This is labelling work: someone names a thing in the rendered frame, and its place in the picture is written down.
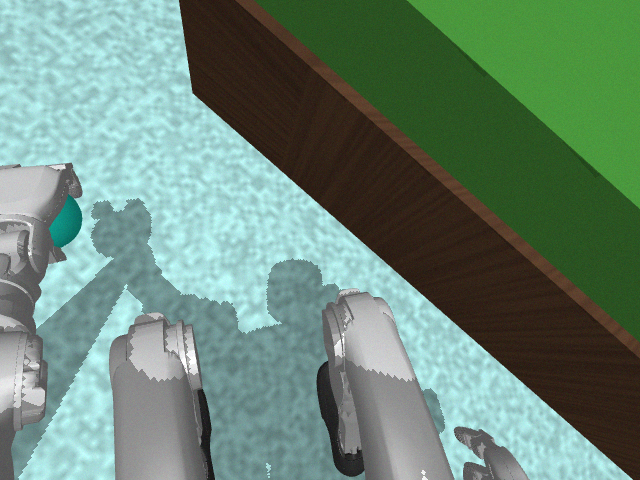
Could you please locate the left robot hand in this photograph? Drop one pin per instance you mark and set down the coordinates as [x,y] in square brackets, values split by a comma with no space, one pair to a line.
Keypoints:
[39,192]

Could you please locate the left robot arm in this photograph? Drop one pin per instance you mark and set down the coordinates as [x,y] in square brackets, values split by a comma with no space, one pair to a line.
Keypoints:
[24,255]

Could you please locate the left robot foot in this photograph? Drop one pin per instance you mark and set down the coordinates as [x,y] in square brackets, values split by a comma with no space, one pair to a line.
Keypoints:
[205,437]

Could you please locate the ball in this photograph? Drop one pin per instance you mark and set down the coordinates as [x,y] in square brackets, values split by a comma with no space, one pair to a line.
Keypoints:
[67,224]

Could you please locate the right robot hand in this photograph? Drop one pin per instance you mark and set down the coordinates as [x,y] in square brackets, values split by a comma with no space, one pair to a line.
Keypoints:
[500,463]

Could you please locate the right robot foot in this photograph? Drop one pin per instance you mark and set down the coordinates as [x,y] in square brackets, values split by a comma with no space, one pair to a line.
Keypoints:
[348,464]

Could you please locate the bed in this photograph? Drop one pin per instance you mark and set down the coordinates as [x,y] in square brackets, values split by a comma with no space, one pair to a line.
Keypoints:
[487,150]

